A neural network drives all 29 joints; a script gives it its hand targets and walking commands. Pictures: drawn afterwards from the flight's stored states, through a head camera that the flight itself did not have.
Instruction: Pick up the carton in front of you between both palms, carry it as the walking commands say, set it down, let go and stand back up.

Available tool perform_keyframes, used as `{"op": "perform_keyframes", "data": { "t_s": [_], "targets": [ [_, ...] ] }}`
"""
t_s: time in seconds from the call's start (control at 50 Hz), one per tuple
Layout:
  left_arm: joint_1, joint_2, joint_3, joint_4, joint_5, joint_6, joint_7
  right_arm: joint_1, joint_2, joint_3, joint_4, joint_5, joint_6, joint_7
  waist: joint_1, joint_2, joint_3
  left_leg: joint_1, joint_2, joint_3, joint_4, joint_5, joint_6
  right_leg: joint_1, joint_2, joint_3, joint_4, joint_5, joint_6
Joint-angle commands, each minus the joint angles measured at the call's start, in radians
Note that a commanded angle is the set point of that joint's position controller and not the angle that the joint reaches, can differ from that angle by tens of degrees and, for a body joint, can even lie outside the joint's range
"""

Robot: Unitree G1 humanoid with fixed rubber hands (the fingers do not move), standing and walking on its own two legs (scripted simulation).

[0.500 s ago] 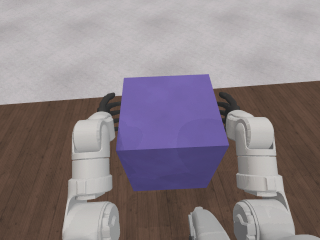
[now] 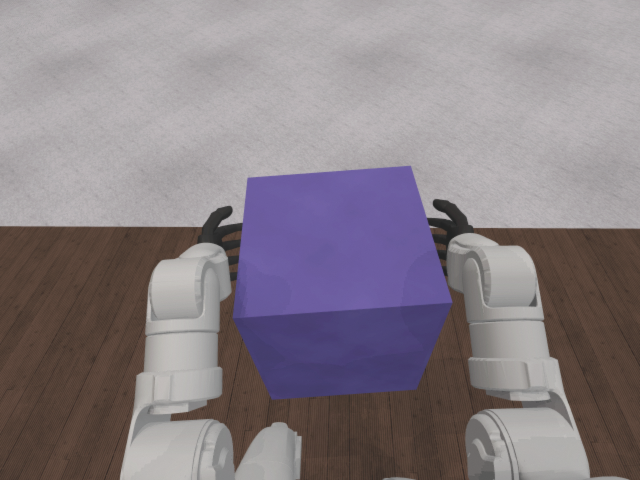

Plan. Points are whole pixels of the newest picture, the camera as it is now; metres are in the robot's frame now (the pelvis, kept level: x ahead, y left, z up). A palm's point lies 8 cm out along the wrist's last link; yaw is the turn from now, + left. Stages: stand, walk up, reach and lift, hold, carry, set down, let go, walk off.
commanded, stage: carry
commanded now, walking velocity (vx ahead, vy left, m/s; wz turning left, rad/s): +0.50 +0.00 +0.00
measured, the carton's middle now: (337, 290) +0.34 +0.02 +0.00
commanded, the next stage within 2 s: none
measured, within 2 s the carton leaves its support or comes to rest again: neither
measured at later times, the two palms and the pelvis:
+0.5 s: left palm (247, 106) +0.66 +0.18 +0.06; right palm (422, 114) +0.63 -0.12 +0.06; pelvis +0.30 +0.05 -0.04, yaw -2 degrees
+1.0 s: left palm (275, 56) +0.93 +0.16 +0.00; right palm (407, 52) +0.94 -0.14 +0.00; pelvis +0.60 +0.00 -0.09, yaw +0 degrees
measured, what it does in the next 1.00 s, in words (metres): goes down: left foot 0.04 m lower, then right foot 0.04 m lower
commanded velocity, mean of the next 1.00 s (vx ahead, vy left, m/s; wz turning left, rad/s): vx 0.50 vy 0.00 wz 0.00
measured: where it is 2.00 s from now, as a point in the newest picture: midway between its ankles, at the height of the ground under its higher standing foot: (337, 225)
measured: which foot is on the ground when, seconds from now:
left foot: up 0.00-0.28, down 0.30-0.84, up 0.86-1.00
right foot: down 0.00-0.30, up 0.32-0.82, down 0.84-1.00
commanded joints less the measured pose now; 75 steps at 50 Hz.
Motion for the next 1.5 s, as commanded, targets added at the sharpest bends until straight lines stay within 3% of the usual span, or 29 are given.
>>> {"op": "perform_keyframes", "data": {
  "t_s": [0.0, 0.18, 0.22, 0.26, 0.28, 0.3, 0.32, 0.34, 0.38, 0.44, 0.56, 0.7, 0.78, 0.8, 0.82, 0.84, 0.86, 0.88, 0.92, 0.96, 1.12, 1.28, 1.34, 1.36, 1.38, 1.4, 1.42, 1.44, 1.48],
  "targets": [
    [-0.735, -1.15, -0.706, -0.177, -0.484, -0.026, -0.274, -0.667, 1.077, 0.643, -0.163, 0.373, -0.068, 0.178, 0.002, -0.081, -0.494, -0.117, 0.005, 0.033, -0.078, 0.115, -0.009, 0.476, -0.288, 0.326, -0.111, 0.622, -0.06],
    [-0.653, -1.014, -0.692, -0.169, -0.448, 0.007, -0.263, -0.662, 0.935, 0.661, -0.219, 0.354, -0.019, 0.173, 0.069, -0.097, -0.395, -0.004, -0.081, 0.132, -0.59, 0.486, 0.036, 0.557, -0.176, 0.189, -0.006, 0.664, -0.023],
    [-0.646, -0.994, -0.677, -0.121, -0.441, 0.022, -0.264, -0.643, 0.898, 0.626, -0.174, 0.336, 0.003, 0.181, 0.034, -0.106, -0.402, 0.194, -0.095, 0.147, -0.681, 0.541, 0.066, 0.475, -0.171, 0.154, 0.099, 0.67, 0.003],
    [-0.676, -0.988, -0.669, -0.082, -0.442, 0.033, -0.268, -0.624, 0.867, 0.586, -0.124, 0.319, 0.018, 0.19, -0.061, -0.066, -0.461, 0.534, -0.056, 0.138, -0.727, 0.62, 0.072, 0.297, -0.134, 0.069, 0.365, 0.559, 0.056],
    [-0.694, -0.988, -0.659, -0.069, -0.44, 0.038, -0.27, -0.632, 0.843, 0.562, -0.107, 0.316, 0.026, 0.196, -0.073, 0.05, -0.498, 0.755, 0.109, -0.03, -0.575, 0.931, 0.076, 0.062, -0.09, 0.046, 0.551, 0.101, 0.076],
    [-0.731, -1.006, -0.645, -0.046, -0.449, 0.055, -0.266, -0.652, 0.819, 0.529, -0.067, 0.298, 0.031, 0.197, -0.097, 0.272, -0.592, 1.041, 0.348, -0.394, -0.491, 1.097, 0.26, -0.253, 0.027, 0.084, 0.802, -0.438, 0.136],
    [-0.745, -1.012, -0.629, -0.047, -0.443, 0.065, -0.261, -0.651, 0.838, 0.524, -0.04, 0.311, 0.034, 0.201, -0.133, 0.264, -0.651, 1.055, 0.385, -0.568, -0.569, 0.641, 0.353, -0.378, 0.002, 0.138, 0.933, -0.442, 0.123],
    [-0.798, -1.024, -0.633, -0.072, -0.444, 0.064, -0.256, -0.683, 0.897, 0.545, -0.057, 0.349, 0.034, 0.211, -0.127, 0.171, -0.582, 0.942, 0.312, -0.542, -0.637, 0.38, 0.319, -0.417, -0.034, 0.155, 0.903, -0.382, 0.099],
    [-0.829, -1.065, -0.612, -0.079, -0.426, 0.061, -0.242, -0.822, 1.005, 0.592, -0.128, 0.424, 0.033, 0.228, -0.091, 0.043, -0.472, 0.736, 0.244, -0.41, -0.693, 0.33, 0.242, -0.392, -0.086, 0.15, 0.754, -0.275, 0.095],
    [-0.794, -1.1, -0.605, -0.098, -0.395, 0.05, -0.221, -0.89, 1.086, 0.63, -0.169, 0.495, 0.022, 0.243, -0.076, 0.064, -0.462, 0.617, 0.208, -0.31, -0.723, 0.371, 0.201, -0.31, -0.11, 0.126, 0.627, -0.211, 0.11],
    [-0.74, -1.103, -0.628, -0.13, -0.359, 0.026, -0.193, -0.845, 1.098, 0.644, -0.191, 0.508, 0.002, 0.252, -0.117, 0.104, -0.484, 0.799, 0.164, -0.175, -0.643, 0.811, 0.17, -0.462, -0.113, 0.085, 0.43, -0.022, 0.122],
    [-0.679, -1.032, -0.645, -0.121, -0.326, 0.039, -0.193, -0.732, 1.032, 0.643, -0.147, 0.469, 0.007, 0.258, -0.174, 0.106, -0.425, 0.886, 0.063, -0.069, -0.569, 0.907, 0.128, -0.374, -0.025, -0.011, 0.02, 0.257, 0.097],
    [-0.634, -1.003, -0.605, -0.03, -0.298, 0.043, -0.216, -0.717, 1.04, 0.64, -0.053, 0.46, -0.003, 0.27, -0.109, 0.126, -0.403, 0.765, 0.062, -0.018, -0.4, 0.897, 0.081, -0.066, -0.005, -0.028, -0.173, 0.365, 0.038],
    [-0.622, -1.0, -0.589, -0.007, -0.291, 0.04, -0.223, -0.717, 1.046, 0.639, -0.028, 0.461, -0.006, 0.273, -0.06, 0.106, -0.435, 0.687, 0.046, 0.033, -0.266, 0.85, 0.054, 0.112, -0.023, -0.032, -0.227, 0.424, 0.031],
    [-0.6, -0.995, -0.564, 0.012, -0.282, 0.036, -0.231, -0.731, 1.046, 0.635, -0.013, 0.464, -0.012, 0.276, -0.012, 0.049, -0.479, 0.5, 0.016, 0.054, -0.082, 0.586, 0.036, 0.341, -0.126, 0.065, -0.168, 0.538, 0.033],
    [-0.598, -0.985, -0.54, 0.039, -0.275, 0.033, -0.237, -0.745, 1.067, 0.628, 0.008, 0.457, -0.015, 0.279, -0.04, -0.119, -0.529, 0.244, -0.047, 0.079, 0.05, -0.119, 0.021, 0.58, -0.335, 0.296, 0.047, 0.979, 0.01],
    [-0.609, -0.958, -0.522, 0.078, -0.266, 0.028, -0.24, -0.751, 1.103, 0.61, 0.035, 0.457, -0.01, 0.272, 0.01, -0.29, -0.627, -0.062, -0.14, 0.005, 0.344, -0.311, -0.018, 0.812, -0.493, 0.631, 0.019, 0.742, -0.205],
    [-0.587, -1.016, -0.538, 0.086, -0.3, 0.019, -0.25, -0.764, 1.085, 0.612, 0.005, 0.454, -0.013, 0.265, 0.013, -0.223, -0.631, -0.116, -0.087, -0.033, 0.373, -0.252, 0.015, 0.746, -0.457, 0.691, -0.065, 0.349, -0.213],
    [-0.749, -1.112, -0.601, -0.048, -0.381, 0.002, -0.266, -0.844, 1.117, 0.618, -0.074, 0.451, -0.03, 0.246, -0.007, -0.055, -0.504, -0.107, -0.04, -0.024, 0.269, -0.126, 0.027, 0.52, -0.356, 0.551, -0.144, 0.173, -0.125],
    [-0.853, -1.17, -0.66, -0.133, -0.453, -0.006, -0.268, -0.832, 1.119, 0.62, -0.127, 0.438, -0.041, 0.22, -0.026, -0.024, -0.475, -0.016, -0.009, -0.024, 0.151, -0.069, 0.012, 0.362, -0.33, 0.476, -0.185, 0.156, -0.101],
    [-0.736, -1.132, -0.707, -0.188, -0.484, -0.022, -0.274, -0.676, 1.06, 0.649, -0.177, 0.37, -0.064, 0.174, 0.011, -0.091, -0.497, -0.142, 0.006, 0.041, -0.126, 0.166, -0.008, 0.519, -0.276, 0.305, -0.1, 0.667, -0.044],
    [-0.664, -1.019, -0.68, -0.135, -0.443, 0.014, -0.266, -0.669, 0.938, 0.645, -0.182, 0.352, -0.008, 0.18, 0.067, -0.097, -0.39, 0.011, -0.073, 0.125, -0.612, 0.498, 0.036, 0.552, -0.184, 0.187, -0.013, 0.63, -0.024],
    [-0.678, -1.009, -0.663, -0.061, -0.439, 0.03, -0.27, -0.641, 0.896, 0.588, -0.098, 0.327, 0.016, 0.194, -0.021, -0.089, -0.427, 0.383, -0.09, 0.164, -0.745, 0.577, 0.07, 0.398, -0.158, 0.097, 0.222, 0.652, 0.037],
    [-0.697, -1.009, -0.658, -0.044, -0.438, 0.032, -0.273, -0.637, 0.884, 0.569, -0.079, 0.32, 0.02, 0.2, -0.065, -0.043, -0.46, 0.578, -0.032, 0.118, -0.713, 0.624, 0.064, 0.255, -0.13, 0.063, 0.378, 0.479, 0.063],
    [-0.711, -1.014, -0.647, -0.031, -0.436, 0.036, -0.275, -0.644, 0.865, 0.543, -0.057, 0.319, 0.027, 0.206, -0.068, 0.077, -0.507, 0.802, 0.16, -0.075, -0.531, 0.99, 0.069, 0.015, -0.087, 0.033, 0.555, -0.039, 0.089],
    [-0.752, -1.04, -0.629, -0.005, -0.447, 0.053, -0.271, -0.67, 0.839, 0.513, -0.021, 0.301, 0.03, 0.207, -0.107, 0.301, -0.611, 1.074, 0.377, -0.448, -0.515, 0.977, 0.284, -0.303, 0.029, 0.086, 0.833, -0.459, 0.146],
    [-0.765, -1.042, -0.619, -0.021, -0.439, 0.058, -0.266, -0.666, 0.879, 0.514, -0.002, 0.323, 0.03, 0.212, -0.128, 0.238, -0.637, 1.024, 0.366, -0.566, -0.605, 0.498, 0.334, -0.382, -0.011, 0.136, 0.906, -0.419, 0.117],
    [-0.822, -1.061, -0.624, -0.041, -0.443, 0.057, -0.26, -0.709, 0.932, 0.533, -0.027, 0.358, 0.028, 0.221, -0.12, 0.17, -0.556, 0.908, 0.296, -0.522, -0.665, 0.291, 0.298, -0.418, -0.04, 0.141, 0.877, -0.361, 0.099],
    [-0.85, -1.099, -0.606, -0.059, -0.43, 0.05, -0.246, -0.846, 1.034, 0.581, -0.104, 0.432, 0.023, 0.236, -0.089, 0.057, -0.466, 0.725, 0.25, -0.407, -0.717, 0.266, 0.231, -0.386, -0.094, 0.142, 0.743, -0.26, 0.1]
  ]
}}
